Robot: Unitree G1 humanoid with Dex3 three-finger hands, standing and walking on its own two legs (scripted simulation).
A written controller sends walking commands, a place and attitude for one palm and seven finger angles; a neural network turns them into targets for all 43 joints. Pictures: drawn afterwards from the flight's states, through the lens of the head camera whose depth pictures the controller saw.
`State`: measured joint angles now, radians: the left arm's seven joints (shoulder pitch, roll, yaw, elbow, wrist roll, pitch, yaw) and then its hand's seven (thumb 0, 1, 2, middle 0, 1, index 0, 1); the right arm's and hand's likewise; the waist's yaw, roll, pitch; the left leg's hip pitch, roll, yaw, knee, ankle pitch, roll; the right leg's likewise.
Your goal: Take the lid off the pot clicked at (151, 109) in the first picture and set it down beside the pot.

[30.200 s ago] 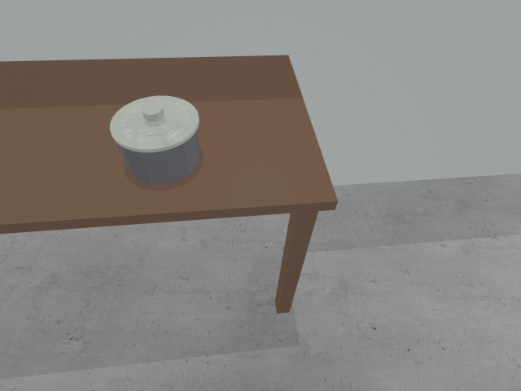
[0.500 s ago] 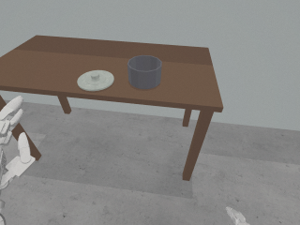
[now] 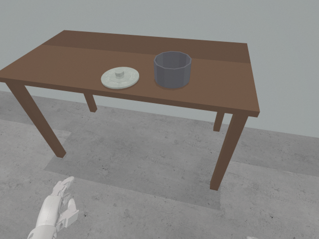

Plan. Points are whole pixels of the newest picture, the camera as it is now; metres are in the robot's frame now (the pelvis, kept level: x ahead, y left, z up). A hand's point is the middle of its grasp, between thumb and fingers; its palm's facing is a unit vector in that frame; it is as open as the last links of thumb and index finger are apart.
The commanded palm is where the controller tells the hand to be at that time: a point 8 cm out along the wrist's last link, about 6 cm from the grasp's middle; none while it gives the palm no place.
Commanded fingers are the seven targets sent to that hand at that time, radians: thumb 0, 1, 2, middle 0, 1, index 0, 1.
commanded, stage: stop stepping back and stand still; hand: left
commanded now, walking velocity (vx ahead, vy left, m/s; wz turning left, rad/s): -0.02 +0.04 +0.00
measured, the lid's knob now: (119, 72) +0.80 +0.22 +0.01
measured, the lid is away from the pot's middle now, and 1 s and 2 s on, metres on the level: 0.24 0.24 0.24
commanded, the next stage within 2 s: let the arm hang, fingers relaxed in 0.86 s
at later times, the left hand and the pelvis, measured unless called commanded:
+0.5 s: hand out of the picture +0.09 +0.22 -0.17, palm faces -0.04 -0.97 -0.23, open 7.3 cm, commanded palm none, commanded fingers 0.00 0.90 0.90 -0.20 -0.30 -0.20 -0.30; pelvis +0.06 +0.02 +0.01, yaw -4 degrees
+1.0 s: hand out of the picture +0.16 +0.19 -0.16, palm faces -0.05 -0.98 -0.19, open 7.3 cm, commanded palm none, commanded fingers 0.00 0.90 0.90 -0.20 -0.30 -0.20 -0.30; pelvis +0.08 +0.02 +0.01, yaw -5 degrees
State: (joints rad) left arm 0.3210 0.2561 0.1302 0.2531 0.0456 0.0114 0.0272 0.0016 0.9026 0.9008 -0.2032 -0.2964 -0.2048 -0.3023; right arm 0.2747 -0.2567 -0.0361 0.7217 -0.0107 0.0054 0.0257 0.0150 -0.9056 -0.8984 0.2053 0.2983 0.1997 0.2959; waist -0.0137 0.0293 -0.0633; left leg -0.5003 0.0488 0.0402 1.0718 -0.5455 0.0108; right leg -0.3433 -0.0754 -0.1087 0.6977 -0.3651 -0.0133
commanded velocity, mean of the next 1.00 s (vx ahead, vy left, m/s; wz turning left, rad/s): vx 0.00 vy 0.00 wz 0.00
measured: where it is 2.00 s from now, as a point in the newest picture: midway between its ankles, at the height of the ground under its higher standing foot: outside the picture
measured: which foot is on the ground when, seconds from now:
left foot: up 0.00-0.08, down 0.10-1.00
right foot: down 0.00-1.00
